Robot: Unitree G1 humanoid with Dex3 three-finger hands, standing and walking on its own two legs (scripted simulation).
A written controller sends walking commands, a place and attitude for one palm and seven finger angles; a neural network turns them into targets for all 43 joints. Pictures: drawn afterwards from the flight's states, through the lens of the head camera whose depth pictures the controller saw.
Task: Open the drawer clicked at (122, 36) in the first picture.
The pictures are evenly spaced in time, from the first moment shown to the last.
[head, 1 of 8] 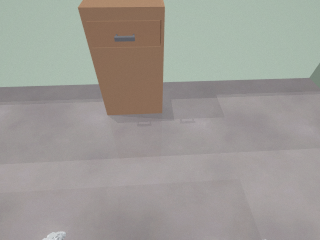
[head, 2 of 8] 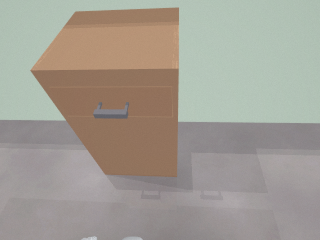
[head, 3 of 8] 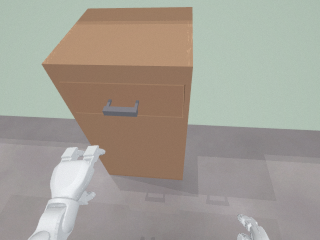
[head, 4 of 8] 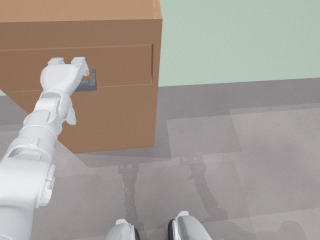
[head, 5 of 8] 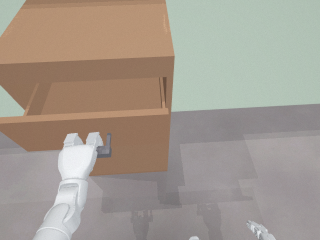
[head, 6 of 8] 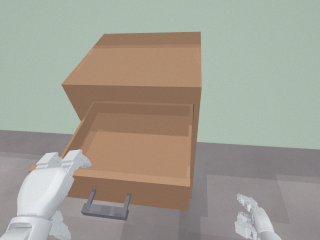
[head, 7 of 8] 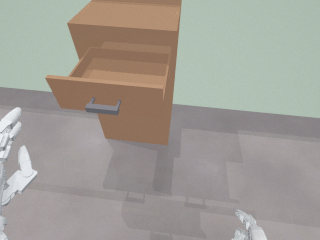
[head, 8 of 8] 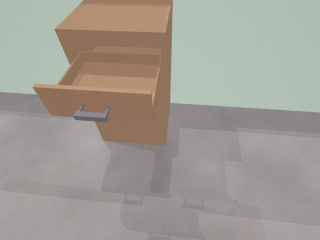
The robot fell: no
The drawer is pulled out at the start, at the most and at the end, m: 0.00 0.30 0.30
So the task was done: yes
